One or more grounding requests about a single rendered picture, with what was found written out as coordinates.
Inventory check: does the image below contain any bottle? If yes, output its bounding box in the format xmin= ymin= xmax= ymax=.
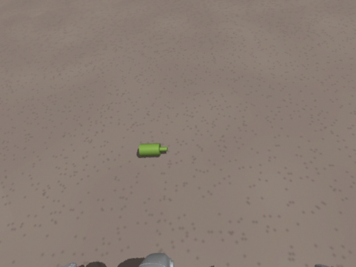
xmin=139 ymin=143 xmax=167 ymax=156

